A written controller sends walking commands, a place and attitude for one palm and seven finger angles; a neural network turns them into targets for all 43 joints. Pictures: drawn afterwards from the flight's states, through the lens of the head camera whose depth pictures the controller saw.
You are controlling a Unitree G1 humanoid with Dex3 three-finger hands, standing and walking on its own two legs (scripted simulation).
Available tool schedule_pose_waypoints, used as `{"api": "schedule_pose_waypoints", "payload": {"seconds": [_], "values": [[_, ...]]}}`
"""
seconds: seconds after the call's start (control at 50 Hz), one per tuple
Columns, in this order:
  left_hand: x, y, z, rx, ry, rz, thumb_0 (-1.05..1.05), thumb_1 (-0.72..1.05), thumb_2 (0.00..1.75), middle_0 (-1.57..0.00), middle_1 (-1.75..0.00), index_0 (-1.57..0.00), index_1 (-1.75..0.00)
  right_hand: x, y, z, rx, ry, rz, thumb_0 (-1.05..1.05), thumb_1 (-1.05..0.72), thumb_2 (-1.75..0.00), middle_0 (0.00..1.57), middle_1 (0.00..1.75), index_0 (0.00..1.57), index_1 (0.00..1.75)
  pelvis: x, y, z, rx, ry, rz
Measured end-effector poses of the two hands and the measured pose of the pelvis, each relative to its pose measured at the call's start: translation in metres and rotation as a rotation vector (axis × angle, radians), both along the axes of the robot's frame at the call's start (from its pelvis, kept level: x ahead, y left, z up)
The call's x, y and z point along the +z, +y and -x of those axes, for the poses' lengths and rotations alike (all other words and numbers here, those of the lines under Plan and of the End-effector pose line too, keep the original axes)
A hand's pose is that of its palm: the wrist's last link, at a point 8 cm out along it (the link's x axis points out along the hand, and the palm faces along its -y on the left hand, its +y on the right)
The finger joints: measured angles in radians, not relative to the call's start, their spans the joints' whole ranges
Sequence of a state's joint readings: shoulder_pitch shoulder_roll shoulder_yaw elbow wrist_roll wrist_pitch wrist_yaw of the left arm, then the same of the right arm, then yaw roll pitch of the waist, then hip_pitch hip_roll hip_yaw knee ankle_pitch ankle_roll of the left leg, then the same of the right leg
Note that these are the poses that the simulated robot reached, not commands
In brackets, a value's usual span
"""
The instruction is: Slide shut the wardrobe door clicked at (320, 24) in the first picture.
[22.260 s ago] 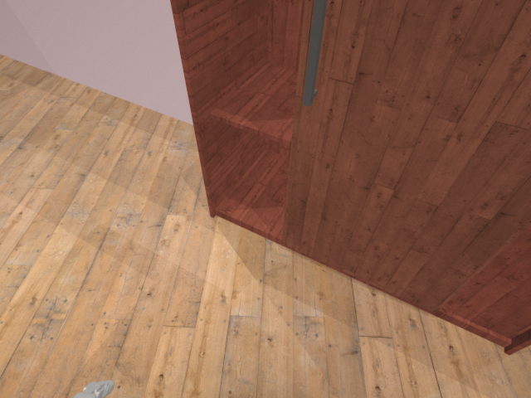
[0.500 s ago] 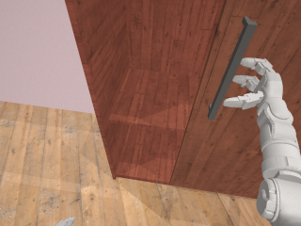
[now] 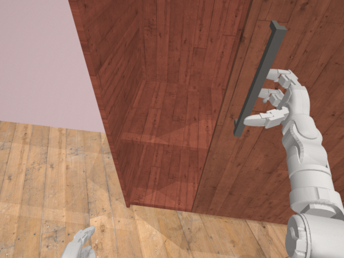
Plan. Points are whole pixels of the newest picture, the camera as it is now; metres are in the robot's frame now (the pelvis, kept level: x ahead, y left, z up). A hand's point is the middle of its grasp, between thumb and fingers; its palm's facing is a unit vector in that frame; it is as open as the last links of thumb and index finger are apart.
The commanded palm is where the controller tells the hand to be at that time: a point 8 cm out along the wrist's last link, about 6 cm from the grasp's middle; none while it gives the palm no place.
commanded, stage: slide the fingers in behind the handle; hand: right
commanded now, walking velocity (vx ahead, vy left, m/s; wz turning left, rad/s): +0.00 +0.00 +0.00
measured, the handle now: (252, 87) +0.49 -0.16 +0.18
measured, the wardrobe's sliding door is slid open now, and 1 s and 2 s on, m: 0.36 0.36 0.36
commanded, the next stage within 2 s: grip the handle and tug to test in 1.16 s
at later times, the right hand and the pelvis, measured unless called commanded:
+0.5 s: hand (256, 99) +0.43 -0.15 +0.19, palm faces +0.06 +1.00 +0.01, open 14.0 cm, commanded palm +0.40 -0.20 +0.18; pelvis +0.01 +0.00 +0.00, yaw +1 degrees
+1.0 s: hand (247, 97) +0.43 -0.13 +0.19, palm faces +0.07 +1.00 -0.01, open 14.2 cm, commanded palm +0.40 -0.17 +0.18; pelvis +0.00 +0.00 +0.00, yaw +1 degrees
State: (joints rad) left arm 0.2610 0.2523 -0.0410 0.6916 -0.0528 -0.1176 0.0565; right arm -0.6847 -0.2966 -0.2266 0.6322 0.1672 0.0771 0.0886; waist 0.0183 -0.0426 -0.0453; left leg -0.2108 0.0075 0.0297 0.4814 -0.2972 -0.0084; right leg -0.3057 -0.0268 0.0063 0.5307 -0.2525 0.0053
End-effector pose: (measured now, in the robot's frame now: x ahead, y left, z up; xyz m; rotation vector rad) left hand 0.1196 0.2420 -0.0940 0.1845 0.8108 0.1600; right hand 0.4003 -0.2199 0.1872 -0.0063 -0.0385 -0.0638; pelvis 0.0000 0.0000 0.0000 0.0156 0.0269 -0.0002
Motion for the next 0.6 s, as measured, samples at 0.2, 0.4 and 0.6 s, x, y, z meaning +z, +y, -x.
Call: {"api": "schedule_pose_waypoints", "payload": {"seconds": [0.2,0.4,0.6], "values": [[-0.003,0.003,0.009,0.030,0.024,0.007,0.01,0.90,0.90,-0.20,-0.30,-0.20,-0.30,-0.001,0.009,-0.009,0.003,0.005,-0.011,-0.02,0.50,-0.30,0.30,1.20,0.30,1.20,0.000,0.000,-0.005,0.012,0.009,0.003],[-0.008,0.003,0.018,0.040,0.059,0.017,0.01,0.90,0.90,-0.20,-0.30,-0.20,-0.30,0.000,0.017,-0.002,0.014,-0.020,-0.005,-0.02,0.50,-0.30,0.30,1.20,0.30,1.20,0.001,-0.001,-0.007,0.014,-0.002,0.003],[-0.003,0.000,0.009,0.027,0.027,0.016,0.01,0.90,0.90,-0.20,-0.30,-0.20,-0.30,-0.002,0.020,-0.002,0.003,0.006,-0.002,-0.02,0.50,-0.30,0.30,1.20,0.30,1.20,0.001,0.000,-0.003,0.012,-0.003,0.002]]}}
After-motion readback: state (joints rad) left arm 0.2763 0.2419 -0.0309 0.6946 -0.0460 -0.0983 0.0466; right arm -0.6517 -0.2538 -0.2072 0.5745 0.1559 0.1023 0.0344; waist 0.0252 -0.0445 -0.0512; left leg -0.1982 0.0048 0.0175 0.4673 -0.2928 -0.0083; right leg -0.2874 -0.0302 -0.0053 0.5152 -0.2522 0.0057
